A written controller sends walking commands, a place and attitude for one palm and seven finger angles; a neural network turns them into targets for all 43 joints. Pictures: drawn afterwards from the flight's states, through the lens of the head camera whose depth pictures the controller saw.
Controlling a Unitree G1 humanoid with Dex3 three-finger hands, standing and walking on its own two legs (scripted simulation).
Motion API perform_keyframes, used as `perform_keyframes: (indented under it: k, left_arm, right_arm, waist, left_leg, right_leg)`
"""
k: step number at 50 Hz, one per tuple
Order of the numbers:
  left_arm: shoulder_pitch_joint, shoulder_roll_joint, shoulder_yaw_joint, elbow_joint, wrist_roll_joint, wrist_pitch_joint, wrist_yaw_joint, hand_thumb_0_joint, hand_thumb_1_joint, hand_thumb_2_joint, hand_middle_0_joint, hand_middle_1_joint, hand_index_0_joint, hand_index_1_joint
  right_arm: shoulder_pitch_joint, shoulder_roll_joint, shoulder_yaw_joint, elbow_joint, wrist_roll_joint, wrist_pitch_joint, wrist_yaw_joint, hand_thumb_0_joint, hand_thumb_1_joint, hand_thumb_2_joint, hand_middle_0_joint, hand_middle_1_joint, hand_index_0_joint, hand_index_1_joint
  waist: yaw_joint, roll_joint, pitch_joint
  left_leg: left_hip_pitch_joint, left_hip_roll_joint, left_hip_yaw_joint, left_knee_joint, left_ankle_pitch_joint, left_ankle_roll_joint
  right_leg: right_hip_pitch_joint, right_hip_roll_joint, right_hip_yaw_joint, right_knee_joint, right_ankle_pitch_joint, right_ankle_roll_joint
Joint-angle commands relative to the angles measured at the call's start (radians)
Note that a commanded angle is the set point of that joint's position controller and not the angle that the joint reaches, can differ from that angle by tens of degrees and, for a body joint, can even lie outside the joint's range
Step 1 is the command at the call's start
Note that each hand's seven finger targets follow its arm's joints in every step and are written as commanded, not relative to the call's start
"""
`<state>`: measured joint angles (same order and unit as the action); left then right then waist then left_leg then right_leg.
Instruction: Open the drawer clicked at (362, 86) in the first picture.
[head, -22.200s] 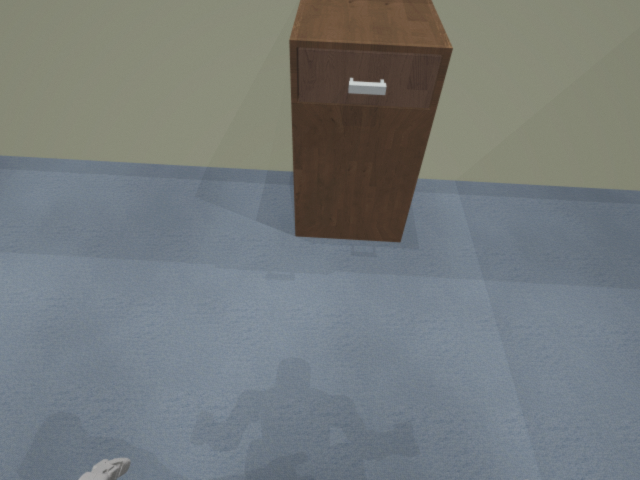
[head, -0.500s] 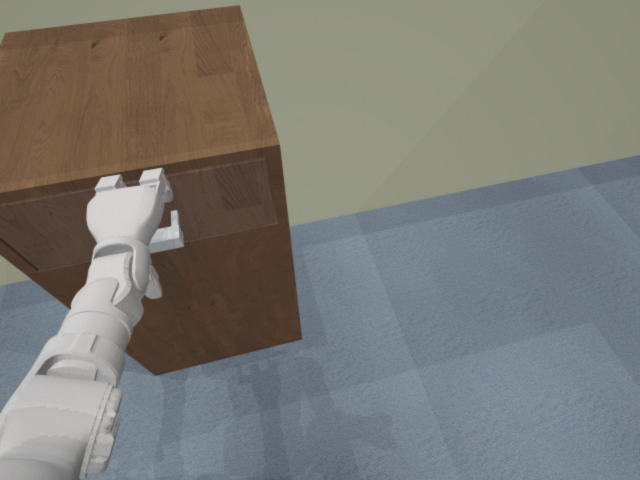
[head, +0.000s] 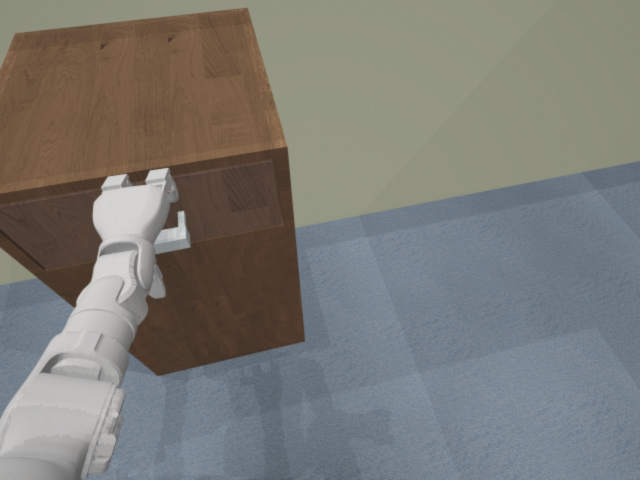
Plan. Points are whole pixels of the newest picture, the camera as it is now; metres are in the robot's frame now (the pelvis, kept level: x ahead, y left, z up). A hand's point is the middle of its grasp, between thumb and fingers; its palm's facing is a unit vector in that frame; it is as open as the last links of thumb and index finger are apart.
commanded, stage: re-aim the fingers above the handle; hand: left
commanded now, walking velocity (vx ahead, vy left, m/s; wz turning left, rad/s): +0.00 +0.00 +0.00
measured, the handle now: (152, 232) +0.48 +0.27 -0.03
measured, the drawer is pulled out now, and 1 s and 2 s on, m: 0.00 0.00 0.00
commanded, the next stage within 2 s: lower the fingers behind the handle in 0.22 s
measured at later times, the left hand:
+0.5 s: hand (148, 238) +0.44 +0.25 +0.02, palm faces -0.06 -0.01 -1.00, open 13.8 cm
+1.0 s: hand (154, 252) +0.43 +0.25 -0.02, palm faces -0.07 -0.02 -1.00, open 13.8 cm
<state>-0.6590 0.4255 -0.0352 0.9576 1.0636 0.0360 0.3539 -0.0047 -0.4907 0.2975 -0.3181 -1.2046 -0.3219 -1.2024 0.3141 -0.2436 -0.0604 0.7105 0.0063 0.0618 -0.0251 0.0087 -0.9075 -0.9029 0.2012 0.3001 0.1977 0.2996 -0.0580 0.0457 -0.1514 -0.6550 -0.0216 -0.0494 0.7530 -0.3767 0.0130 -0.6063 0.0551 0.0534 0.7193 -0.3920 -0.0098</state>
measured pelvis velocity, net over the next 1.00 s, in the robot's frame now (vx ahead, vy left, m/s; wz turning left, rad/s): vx -0.01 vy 0.00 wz -0.01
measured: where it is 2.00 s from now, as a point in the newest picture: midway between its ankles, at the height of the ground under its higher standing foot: outside the picture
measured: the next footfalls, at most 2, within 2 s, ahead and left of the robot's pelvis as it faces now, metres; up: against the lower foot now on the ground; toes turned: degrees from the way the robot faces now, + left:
none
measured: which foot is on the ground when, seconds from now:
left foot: down 0.00-1.00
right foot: down 0.00-1.00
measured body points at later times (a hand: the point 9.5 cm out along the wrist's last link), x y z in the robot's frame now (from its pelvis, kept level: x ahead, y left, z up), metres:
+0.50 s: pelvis -0.01 +0.00 +0.00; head +0.07 -0.01 +0.44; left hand +0.43 +0.25 +0.07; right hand +0.03 -0.27 -0.13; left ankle -0.02 +0.11 -0.71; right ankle -0.03 -0.12 -0.71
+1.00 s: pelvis -0.01 +0.00 -0.01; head +0.08 +0.00 +0.43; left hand +0.43 +0.25 +0.04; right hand +0.02 -0.26 -0.15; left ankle -0.02 +0.11 -0.71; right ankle -0.03 -0.12 -0.71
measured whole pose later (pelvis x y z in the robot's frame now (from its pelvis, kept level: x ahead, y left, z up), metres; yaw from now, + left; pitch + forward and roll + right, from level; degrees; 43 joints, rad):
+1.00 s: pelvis -0.01 +0.00 -0.01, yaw -1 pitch +20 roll -2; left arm -0.72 0.43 -0.01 1.11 1.07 0.08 0.42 0.00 -0.49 0.30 -0.33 -1.21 -0.32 -1.22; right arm 0.32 -0.24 -0.05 0.74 -0.01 0.05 -0.01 0.01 -0.91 -0.90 0.20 0.30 0.20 0.30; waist -0.09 0.05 -0.17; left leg -0.79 -0.01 -0.04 0.85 -0.40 0.02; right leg -0.74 0.07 0.05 0.81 -0.41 0.00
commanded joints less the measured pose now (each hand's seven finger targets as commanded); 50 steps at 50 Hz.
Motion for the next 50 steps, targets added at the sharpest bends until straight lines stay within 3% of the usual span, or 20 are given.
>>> perform_keyframes:
  k: [1, 2, 5, 6, 9, 11, 12, 14, 16, 22, 24, 27, 31, 34, 36, 37, 41, 45, 48, 50]
  left_arm:
    - [-0.481, 0.266, 0.078, -0.2, 0.014, 0.012, 0.069, 0.0, -0.5, 0.3, -0.3, -1.2, -0.3, -1.2]
    - [-0.433, 0.268, 0.09, -0.164, 0.008, 0.025, 0.07, 0.0, -0.5, 0.3, -0.3, -1.2, -0.3, -1.2]
    - [-0.48, 0.286, 0.091, -0.14, -0.002, 0.042, 0.067, 0.0, -0.5, 0.3, -0.3, -1.2, -0.3, -1.2]
    - [-0.47, 0.325, 0.116, -0.141, 0.003, 0.042, 0.066, 0.0, -0.5, 0.3, -0.3, -1.2, -0.3, -1.2]
    - [-0.459, 0.281, 0.077, -0.109, -0.001, 0.057, 0.053, 0.0, -0.5, 0.3, -0.3, -1.2, -0.3, -1.2]
    - [-0.468, 0.32, 0.103, -0.115, 0.007, 0.051, 0.049, 0.0, -0.5, 0.3, -0.3, -1.2, -0.3, -1.2]
    - [-0.436, 0.298, 0.091, -0.108, 0.002, 0.051, 0.045, 0.0, -0.5, 0.3, -0.3, -1.2, -0.3, -1.2]
    - [-0.435, 0.28, 0.076, -0.087, 0.002, 0.05, 0.041, 0.0, -0.5, 0.3, -0.3, -1.2, -0.3, -1.2]
    - [-0.47, 0.316, 0.089, -0.096, 0.003, 0.037, 0.036, 0.0, -0.5, 0.3, -0.3, -1.2, -0.3, -1.2]
    - [-0.409, 0.269, 0.067, -0.048, 0.012, 0.015, 0.04, 0.0, -0.5, 0.3, -0.3, -1.2, -0.3, -1.2]
    - [-0.44, 0.246, 0.043, -0.033, 0.01, 0.017, 0.046, 0.0, -0.5, 0.3, -0.3, -1.2, -0.3, -1.2]
    - [-0.476, 0.288, 0.073, -0.055, 0.012, -0.004, 0.057, 0.0, -0.5, 0.3, -0.3, -1.2, -0.3, -1.2]
    - [-0.54, 0.29, 0.078, -0.132, 0.027, -0.045, 0.088, 0.0, -0.5, 0.3, -0.3, -1.2, -0.3, -1.2]
    - [-0.501, 0.284, 0.096, -0.112, 0.03, -0.038, 0.116, 0.0, -0.5, 0.3, -0.3, -1.2, -0.3, -1.2]
    - [-0.51, 0.291, 0.099, -0.1, 0.031, -0.02, 0.128, 0.0, -0.5, 0.3, -0.3, -1.2, -0.3, -1.2]
    - [-0.466, 0.277, 0.102, -0.081, 0.023, -0.007, 0.13, 0.0, -0.5, 0.3, -0.3, -1.2, -0.3, -1.2]
    - [-0.483, 0.272, 0.087, -0.061, 0.016, 0.027, 0.131, 0.0, -0.5, 0.3, -0.3, -1.2, -0.3, -1.2]
    - [-0.414, 0.261, 0.086, -0.002, 0.013, 0.056, 0.112, 0.0, -0.5, 0.3, -0.3, -1.2, -0.3, -1.2]
    - [-0.42, 0.225, 0.051, -0.012, 0.019, 0.047, 0.1, 0.0, -0.5, 0.3, -0.3, -1.2, -0.3, -1.2]
    - [-0.426, 0.26, 0.082, -0.017, 0.012, 0.026, 0.093, 0.0, -0.5, 0.3, -0.3, -1.2, -0.3, -1.2]
  right_arm:
    - [0.081, -0.146, -0.049, -0.059, 0.003, -0.025, -0.006, 0.0, -0.9, -0.9, 0.2, 0.3, 0.2, 0.3]
    - [0.079, -0.147, -0.05, -0.059, 0.0, -0.023, -0.006, 0.0, -0.9, -0.9, 0.2, 0.3, 0.2, 0.3]
    - [0.079, -0.152, -0.045, -0.051, 0.0, -0.019, -0.01, 0.0, -0.9, -0.9, 0.2, 0.3, 0.2, 0.3]
    - [0.079, -0.151, -0.04, -0.053, 0.005, -0.017, -0.011, 0.0, -0.9, -0.9, 0.2, 0.3, 0.2, 0.3]
    - [0.078, -0.15, -0.04, -0.055, 0.005, -0.017, -0.014, 0.0, -0.9, -0.9, 0.2, 0.3, 0.2, 0.3]
    - [0.078, -0.154, -0.039, -0.054, 0.006, -0.013, -0.016, 0.0, -0.9, -0.9, 0.2, 0.3, 0.2, 0.3]
    - [0.077, -0.153, -0.04, -0.061, 0.004, -0.013, -0.016, 0.0, -0.9, -0.9, 0.2, 0.3, 0.2, 0.3]
    - [0.077, -0.152, -0.039, -0.059, 0.006, -0.016, -0.018, 0.0, -0.9, -0.9, 0.2, 0.3, 0.2, 0.3]
    - [0.077, -0.155, -0.034, -0.062, 0.01, -0.015, -0.021, 0.0, -0.9, -0.9, 0.2, 0.3, 0.2, 0.3]
    - [0.094, -0.154, -0.041, -0.061, 0.007, -0.024, -0.017, 0.0, -0.9, -0.9, 0.2, 0.3, 0.2, 0.3]
    - [0.101, -0.155, -0.04, -0.057, 0.007, -0.029, -0.018, 0.0, -0.9, -0.9, 0.2, 0.3, 0.2, 0.3]
    - [0.109, -0.157, -0.043, -0.054, 0.004, -0.034, -0.02, 0.0, -0.9, -0.9, 0.2, 0.3, 0.2, 0.3]
    - [0.123, -0.151, -0.051, -0.041, -0.005, -0.044, -0.018, 0.0, -0.9, -0.9, 0.2, 0.3, 0.2, 0.3]
    - [0.126, -0.152, -0.056, -0.028, -0.015, -0.046, -0.008, 0.0, -0.9, -0.9, 0.2, 0.3, 0.2, 0.3]
    - [0.129, -0.154, -0.055, -0.021, -0.015, -0.044, -0.005, 0.0, -0.9, -0.9, 0.2, 0.3, 0.2, 0.3]
    - [0.13, -0.154, -0.057, -0.019, -0.016, -0.042, -0.002, 0.0, -0.9, -0.9, 0.2, 0.3, 0.2, 0.3]
    - [0.124, -0.156, -0.049, -0.018, -0.012, -0.035, 0.005, 0.0, -0.9, -0.9, 0.2, 0.3, 0.2, 0.3]
    - [0.114, -0.161, -0.045, -0.022, -0.012, -0.028, 0.007, 0.0, -0.9, -0.9, 0.2, 0.3, 0.2, 0.3]
    - [0.113, -0.155, -0.044, -0.035, -0.01, -0.03, 0.004, 0.0, -0.9, -0.9, 0.2, 0.3, 0.2, 0.3]
    - [0.112, -0.158, -0.044, -0.033, -0.015, -0.033, 0.001, 0.0, -0.9, -0.9, 0.2, 0.3, 0.2, 0.3]
  waist:
    - [-0.021, 0.044, -0.376]
    - [-0.014, 0.025, -0.368]
    - [-0.031, -0.001, -0.358]
    - [-0.012, 0.005, -0.387]
    - [-0.024, 0.001, -0.344]
    - [-0.019, -0.008, -0.365]
    - [-0.011, -0.003, -0.355]
    - [-0.022, -0.02, -0.326]
    - [-0.026, -0.02, -0.315]
    - [-0.025, -0.009, -0.304]
    - [-0.044, -0.033, -0.287]
    - [-0.044, -0.022, -0.331]
    - [-0.051, 0.07, -0.429]
    - [-0.044, 0.077, -0.44]
    - [-0.051, 0.041, -0.449]
    - [-0.04, 0.038, -0.434]
    - [-0.046, 0.028, -0.412]
    - [-0.035, 0.002, -0.363]
    - [-0.043, -0.002, -0.36]
    - [-0.042, -0.006, -0.36]
  left_leg:
    - [0.277, -0.002, 0.052, -0.04, 0.457, 0.022]
    - [0.269, -0.006, 0.055, -0.037, 0.453, 0.024]
    - [0.237, -0.007, 0.06, -0.043, 0.418, 0.026]
    - [0.23, -0.01, 0.061, -0.048, 0.416, 0.027]
    - [0.223, -0.01, 0.068, -0.051, 0.406, 0.028]
    - [0.227, -0.008, 0.064, -0.053, 0.419, 0.029]
    - [0.222, -0.009, 0.067, -0.055, 0.411, 0.028]
    - [0.211, -0.009, 0.07, -0.058, 0.384, 0.031]
    - [0.19, -0.007, 0.067, -0.066, 0.345, 0.031]
    - [0.183, -0.005, 0.064, -0.047, 0.339, 0.028]
    - [0.161, -0.006, 0.064, -0.044, 0.294, 0.031]
    - [0.154, -0.007, 0.062, -0.027, 0.297, 0.033]
    - [0.203, -0.005, 0.053, 0.017, 0.371, 0.029]
    - [0.201, -0.001, 0.053, 0.043, 0.409, 0.023]
    - [0.181, -0.001, 0.048, 0.046, 0.417, 0.025]
    - [0.177, -0.002, 0.052, 0.047, 0.42, 0.024]
    - [0.151, -0.004, 0.055, 0.039, 0.406, 0.025]
    - [0.126, -0.004, 0.056, 0.033, 0.384, 0.025]
    - [0.13, -0.001, 0.056, 0.031, 0.35, 0.028]
    - [0.112, -0.001, 0.056, 0.042, 0.336, 0.03]
  right_leg:
    - [0.117, 0.009, -0.066, -0.05, 0.408, -0.027]
    - [0.13, 0.011, -0.067, -0.049, 0.412, -0.029]
    - [0.15, 0.005, -0.06, -0.061, 0.415, -0.023]
    - [0.167, 0.004, -0.055, -0.057, 0.418, -0.021]
    - [0.157, 0.004, -0.06, -0.066, 0.417, -0.021]
    - [0.165, 0.003, -0.055, -0.063, 0.423, -0.02]
    - [0.168, 0.004, -0.058, -0.063, 0.416, -0.022]
    - [0.158, 0.003, -0.056, -0.075, 0.401, -0.019]
    - [0.151, 0.0, -0.049, -0.08, 0.367, -0.016]
    - [0.097, 0.006, -0.057, -0.063, 0.338, -0.023]
    - [0.073, 0.006, -0.056, -0.071, 0.301, -0.018]
    - [0.079, 0.004, -0.046, -0.055, 0.312, -0.018]
    - [0.041, 0.009, -0.048, -0.015, 0.357, -0.022]
    - [0.017, 0.013, -0.058, 0.01, 0.374, -0.023]
    - [0.023, 0.013, -0.061, 0.014, 0.387, -0.019]
    - [0.032, 0.015, -0.062, 0.015, 0.396, -0.022]
    - [0.038, 0.013, -0.063, 0.011, 0.401, -0.019]
    - [0.034, 0.013, -0.065, 0.005, 0.378, -0.023]
    - [0.01, 0.013, -0.064, 0.0, 0.346, -0.019]
    - [0.017, 0.01, -0.057, 0.007, 0.345, -0.02]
